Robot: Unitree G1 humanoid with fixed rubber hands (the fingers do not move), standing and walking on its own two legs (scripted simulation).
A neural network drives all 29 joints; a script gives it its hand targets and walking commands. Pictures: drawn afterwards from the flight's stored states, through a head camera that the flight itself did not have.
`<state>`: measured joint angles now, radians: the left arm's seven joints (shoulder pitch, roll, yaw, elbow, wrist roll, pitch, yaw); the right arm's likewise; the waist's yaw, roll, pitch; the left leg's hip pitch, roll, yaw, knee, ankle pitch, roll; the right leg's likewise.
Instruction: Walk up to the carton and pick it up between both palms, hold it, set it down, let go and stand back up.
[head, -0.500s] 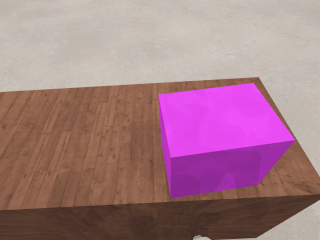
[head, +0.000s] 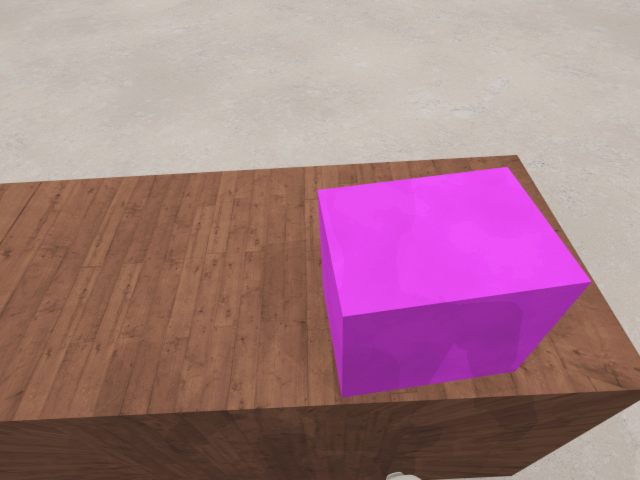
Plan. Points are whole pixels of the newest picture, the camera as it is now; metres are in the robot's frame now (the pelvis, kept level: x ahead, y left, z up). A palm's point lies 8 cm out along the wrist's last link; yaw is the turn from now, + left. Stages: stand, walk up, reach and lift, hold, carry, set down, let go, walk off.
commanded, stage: walk up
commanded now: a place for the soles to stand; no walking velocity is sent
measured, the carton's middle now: (422, 286) +0.38 -0.13 +0.01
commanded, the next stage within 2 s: none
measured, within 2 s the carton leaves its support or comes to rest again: neither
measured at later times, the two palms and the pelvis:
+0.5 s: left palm out of the picture +0.08 +0.30 -0.11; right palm out of the picture +0.07 -0.30 -0.12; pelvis +0.00 +0.00 +0.00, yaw +0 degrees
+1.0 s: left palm out of the picture +0.09 +0.29 -0.10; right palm out of the picture +0.07 -0.31 -0.12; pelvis +0.00 -0.01 +0.00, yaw -1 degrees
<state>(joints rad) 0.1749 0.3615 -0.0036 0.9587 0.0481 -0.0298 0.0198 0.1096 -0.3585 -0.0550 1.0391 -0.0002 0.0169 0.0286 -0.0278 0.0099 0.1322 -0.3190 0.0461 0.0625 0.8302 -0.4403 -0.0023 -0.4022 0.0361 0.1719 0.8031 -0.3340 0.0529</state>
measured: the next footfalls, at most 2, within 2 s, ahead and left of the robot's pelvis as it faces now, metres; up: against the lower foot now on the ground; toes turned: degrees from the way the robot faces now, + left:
right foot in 1.62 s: +0.07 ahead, -0.23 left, +0.00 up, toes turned -1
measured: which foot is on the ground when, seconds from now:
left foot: down 0.00-1.00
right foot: down 0.00-1.00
